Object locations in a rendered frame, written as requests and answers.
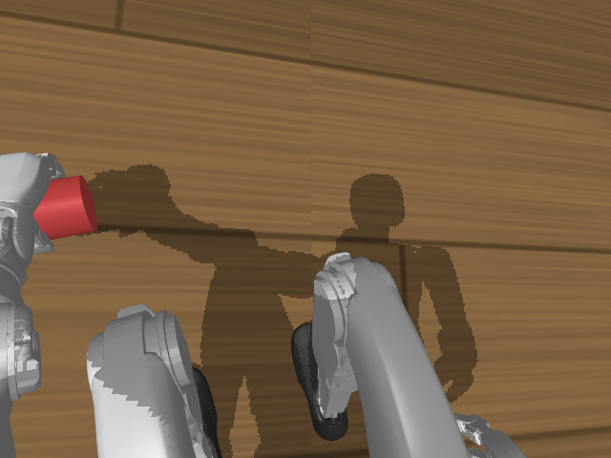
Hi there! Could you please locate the right robot foot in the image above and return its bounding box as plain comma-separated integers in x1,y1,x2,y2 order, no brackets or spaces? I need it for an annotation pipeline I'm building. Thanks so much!
291,323,348,441

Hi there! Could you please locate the left robot arm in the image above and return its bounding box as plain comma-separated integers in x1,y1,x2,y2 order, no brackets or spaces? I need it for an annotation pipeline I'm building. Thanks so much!
0,201,41,458

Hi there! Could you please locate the can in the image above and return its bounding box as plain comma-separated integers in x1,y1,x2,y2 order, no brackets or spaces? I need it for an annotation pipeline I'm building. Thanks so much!
33,176,97,239

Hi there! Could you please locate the left robot hand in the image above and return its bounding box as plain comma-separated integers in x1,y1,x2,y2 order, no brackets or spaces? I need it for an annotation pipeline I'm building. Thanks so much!
0,152,66,254

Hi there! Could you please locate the right robot hand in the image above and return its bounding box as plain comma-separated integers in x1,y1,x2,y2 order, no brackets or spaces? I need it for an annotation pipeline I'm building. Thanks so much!
453,413,527,458

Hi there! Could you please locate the left robot foot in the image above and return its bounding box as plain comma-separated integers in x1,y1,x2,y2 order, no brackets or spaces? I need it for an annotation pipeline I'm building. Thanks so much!
192,367,222,458

